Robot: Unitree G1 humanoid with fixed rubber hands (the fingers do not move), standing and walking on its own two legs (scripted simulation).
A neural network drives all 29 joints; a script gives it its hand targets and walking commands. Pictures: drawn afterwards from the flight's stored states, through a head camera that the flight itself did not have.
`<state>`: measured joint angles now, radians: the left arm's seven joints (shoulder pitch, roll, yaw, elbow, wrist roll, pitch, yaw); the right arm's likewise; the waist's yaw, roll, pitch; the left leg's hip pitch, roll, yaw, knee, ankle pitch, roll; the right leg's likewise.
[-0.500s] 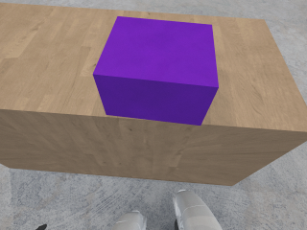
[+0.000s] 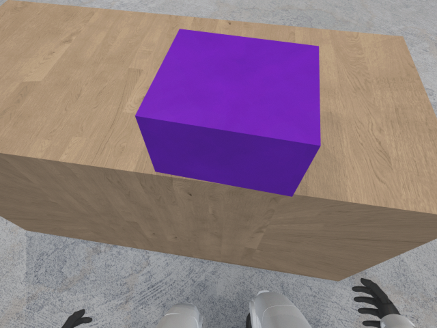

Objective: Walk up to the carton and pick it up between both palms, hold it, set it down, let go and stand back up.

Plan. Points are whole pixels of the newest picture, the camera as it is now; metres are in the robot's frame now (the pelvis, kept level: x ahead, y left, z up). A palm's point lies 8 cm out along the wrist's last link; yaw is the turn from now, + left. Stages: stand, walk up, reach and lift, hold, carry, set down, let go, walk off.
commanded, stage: walk up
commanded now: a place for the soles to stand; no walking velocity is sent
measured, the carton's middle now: (234, 110) +0.50 -0.02 +0.06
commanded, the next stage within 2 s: none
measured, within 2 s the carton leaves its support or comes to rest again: neither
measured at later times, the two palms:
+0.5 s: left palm out of the picture +0.05 +0.30 -0.12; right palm out of the picture +0.07 -0.31 -0.11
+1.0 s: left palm out of the picture +0.05 +0.31 -0.12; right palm out of the picture +0.05 -0.30 -0.11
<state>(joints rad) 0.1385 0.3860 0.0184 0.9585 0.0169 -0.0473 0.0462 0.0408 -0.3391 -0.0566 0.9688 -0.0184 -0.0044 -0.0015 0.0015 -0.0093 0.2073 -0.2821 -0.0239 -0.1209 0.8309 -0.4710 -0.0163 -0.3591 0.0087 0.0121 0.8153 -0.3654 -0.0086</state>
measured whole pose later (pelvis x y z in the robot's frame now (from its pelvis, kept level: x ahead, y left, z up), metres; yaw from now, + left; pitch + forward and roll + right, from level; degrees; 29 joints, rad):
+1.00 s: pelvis -0.04 +0.00 +0.00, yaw +0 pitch -8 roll +0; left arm 0.12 0.39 0.02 1.01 0.02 -0.03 0.01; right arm 0.06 -0.34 -0.06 1.05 -0.02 0.02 0.02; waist -0.02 -0.02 0.21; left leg -0.28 -0.03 -0.11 0.83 -0.42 -0.02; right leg -0.35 0.00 0.02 0.80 -0.32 -0.01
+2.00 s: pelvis -0.04 +0.01 +0.00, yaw -1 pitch -7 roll -1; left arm 0.14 0.40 0.02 1.02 0.02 -0.04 0.00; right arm 0.06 -0.35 -0.07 1.01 -0.02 0.02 0.02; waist -0.01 -0.01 0.21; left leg -0.31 -0.03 -0.09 0.84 -0.42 -0.01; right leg -0.37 0.01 0.04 0.79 -0.30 -0.01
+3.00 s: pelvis -0.06 +0.03 +0.00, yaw -4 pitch -6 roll -3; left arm 0.17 0.41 0.03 1.01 0.02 -0.05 0.02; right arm 0.07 -0.35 -0.08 0.98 -0.02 0.03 0.03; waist -0.02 0.02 0.19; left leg -0.34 0.01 -0.06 0.85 -0.40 0.02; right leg -0.33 0.03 0.07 0.78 -0.40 0.01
